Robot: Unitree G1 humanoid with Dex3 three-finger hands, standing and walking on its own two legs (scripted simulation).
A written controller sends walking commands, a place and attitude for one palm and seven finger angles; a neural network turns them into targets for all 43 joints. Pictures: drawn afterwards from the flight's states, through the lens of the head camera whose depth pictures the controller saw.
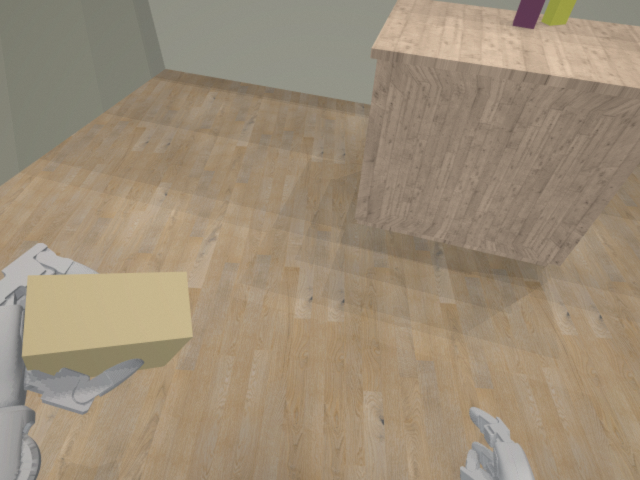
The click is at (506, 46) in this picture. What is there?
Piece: table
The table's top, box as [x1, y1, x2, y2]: [370, 0, 639, 99]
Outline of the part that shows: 371,48 370,57 639,99 639,26 576,18 568,18 567,22 562,25 549,26 540,21 543,15 540,14 534,28 530,29 512,25 512,21 516,12 512,10 433,0 397,0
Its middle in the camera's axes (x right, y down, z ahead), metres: +0.65 -0.65 +1.28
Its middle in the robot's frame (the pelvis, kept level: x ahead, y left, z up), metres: +1.43 -0.57 +0.03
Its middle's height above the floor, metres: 0.80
